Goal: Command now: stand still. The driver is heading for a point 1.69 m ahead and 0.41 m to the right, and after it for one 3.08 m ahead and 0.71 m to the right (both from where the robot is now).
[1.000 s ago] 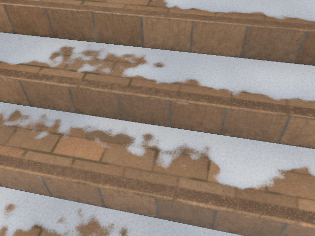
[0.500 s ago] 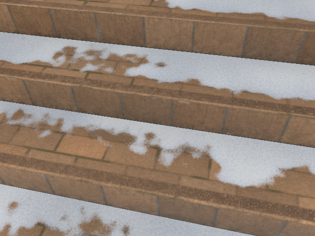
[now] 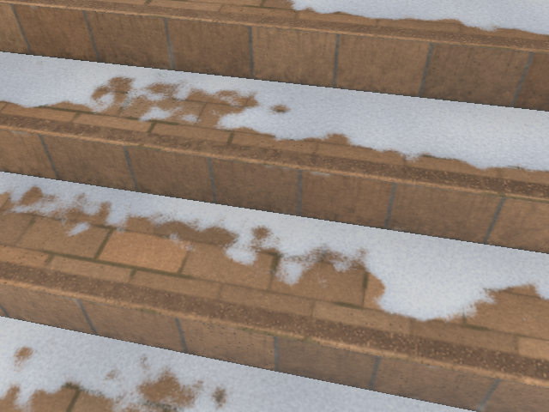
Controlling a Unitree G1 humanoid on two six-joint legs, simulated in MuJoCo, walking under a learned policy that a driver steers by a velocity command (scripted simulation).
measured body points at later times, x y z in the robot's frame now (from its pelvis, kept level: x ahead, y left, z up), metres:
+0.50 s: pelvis +0.09 +0.05 +0.01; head +0.08 +0.05 +0.46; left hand +0.11 +0.27 -0.14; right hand -0.02 -0.14 -0.15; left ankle +0.03 +0.13 -0.73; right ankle +0.05 -0.09 -0.43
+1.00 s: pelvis +0.33 +0.04 +0.13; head +0.33 +0.04 +0.58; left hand +0.25 +0.25 -0.02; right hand +0.48 -0.19 +0.01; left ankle +0.37 +0.20 -0.38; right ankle +0.30 -0.03 -0.57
